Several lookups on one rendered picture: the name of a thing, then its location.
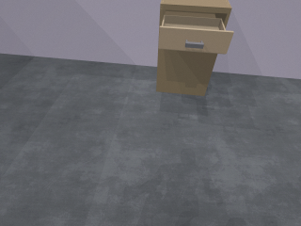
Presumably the cabinet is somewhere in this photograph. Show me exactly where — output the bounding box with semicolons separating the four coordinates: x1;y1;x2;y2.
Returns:
156;0;232;96

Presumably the drawer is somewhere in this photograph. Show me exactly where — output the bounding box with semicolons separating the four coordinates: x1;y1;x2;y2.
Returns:
158;14;234;55

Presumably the handle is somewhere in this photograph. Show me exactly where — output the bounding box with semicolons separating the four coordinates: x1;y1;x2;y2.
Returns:
185;40;204;49

